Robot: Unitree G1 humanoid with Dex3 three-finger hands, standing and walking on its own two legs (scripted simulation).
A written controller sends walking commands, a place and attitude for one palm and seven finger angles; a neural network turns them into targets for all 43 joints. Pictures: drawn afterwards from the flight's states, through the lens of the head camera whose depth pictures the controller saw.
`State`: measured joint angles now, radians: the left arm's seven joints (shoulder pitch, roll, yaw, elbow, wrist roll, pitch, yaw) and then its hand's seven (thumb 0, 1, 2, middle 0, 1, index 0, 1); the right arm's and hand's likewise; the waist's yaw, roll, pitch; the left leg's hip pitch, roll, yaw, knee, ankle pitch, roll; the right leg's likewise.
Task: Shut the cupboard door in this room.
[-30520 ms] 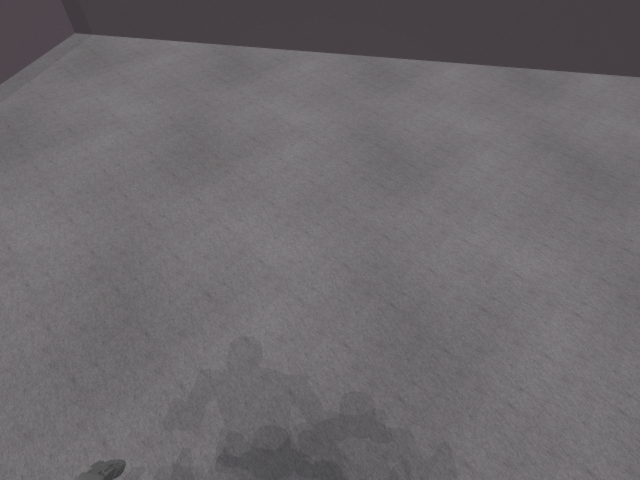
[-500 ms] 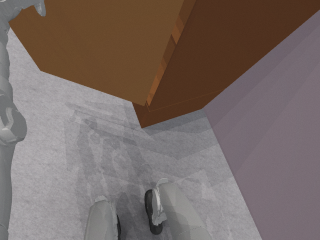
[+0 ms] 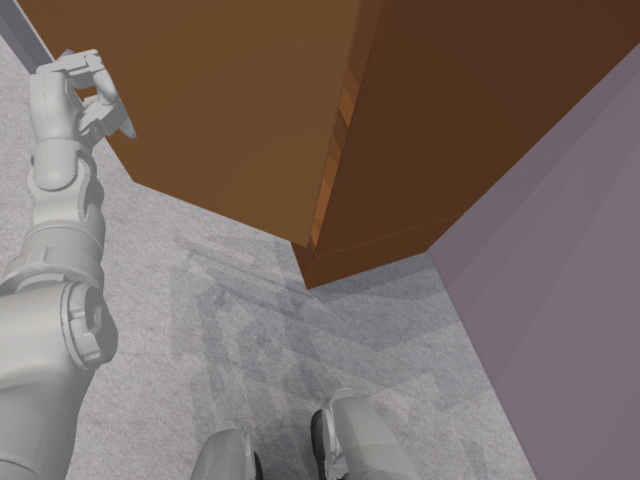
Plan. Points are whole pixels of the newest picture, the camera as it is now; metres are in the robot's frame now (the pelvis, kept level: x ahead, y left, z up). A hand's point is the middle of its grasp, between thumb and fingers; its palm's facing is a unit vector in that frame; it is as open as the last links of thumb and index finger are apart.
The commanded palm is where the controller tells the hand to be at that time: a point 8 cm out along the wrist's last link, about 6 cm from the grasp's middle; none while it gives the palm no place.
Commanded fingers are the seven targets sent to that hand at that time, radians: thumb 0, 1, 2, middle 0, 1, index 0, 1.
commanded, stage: pull the fist back off the door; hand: left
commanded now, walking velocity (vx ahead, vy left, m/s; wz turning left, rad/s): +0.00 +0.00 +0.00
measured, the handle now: (35, 31) +0.68 +0.26 +0.05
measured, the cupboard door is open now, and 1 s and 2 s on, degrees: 50 50 50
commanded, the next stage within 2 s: draw the hand back to the body in 0.30 s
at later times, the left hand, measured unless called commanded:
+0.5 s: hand (129, 143) +0.49 +0.14 +0.07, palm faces +0.08 -1.00 -0.03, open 3.1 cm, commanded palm +0.44 +0.19 +0.07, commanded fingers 0.00 0.90 0.90 -1.30 -1.50 -1.30 -1.50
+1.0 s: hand (11, 255) +0.34 +0.20 +0.14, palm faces +0.11 -0.99 -0.13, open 3.1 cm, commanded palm +0.30 +0.25 +0.16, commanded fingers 0.00 0.90 0.90 -1.02 -1.20 -1.02 -1.20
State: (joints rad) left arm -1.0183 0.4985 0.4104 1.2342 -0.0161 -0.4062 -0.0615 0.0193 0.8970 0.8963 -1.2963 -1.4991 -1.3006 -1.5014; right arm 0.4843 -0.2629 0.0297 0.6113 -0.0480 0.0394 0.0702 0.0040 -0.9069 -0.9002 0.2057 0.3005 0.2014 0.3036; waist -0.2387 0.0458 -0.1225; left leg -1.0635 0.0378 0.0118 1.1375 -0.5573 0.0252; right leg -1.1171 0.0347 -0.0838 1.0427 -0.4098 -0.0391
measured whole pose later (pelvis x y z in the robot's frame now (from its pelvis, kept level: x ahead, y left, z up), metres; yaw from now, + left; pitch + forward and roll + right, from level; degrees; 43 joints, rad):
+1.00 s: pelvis +0.00 +0.00 +0.06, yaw +2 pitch +7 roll +0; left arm -0.18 0.28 0.16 0.41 -0.15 -0.24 -0.07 0.02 0.90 0.90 -1.23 -1.43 -1.24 -1.43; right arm 0.27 -0.27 0.00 0.57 0.06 0.01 -0.06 0.01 -0.91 -0.90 0.20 0.30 0.20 0.30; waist -0.03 0.03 -0.08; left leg -0.45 -0.01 0.03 0.74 -0.41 0.03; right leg -0.52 0.00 -0.06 0.72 -0.32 -0.03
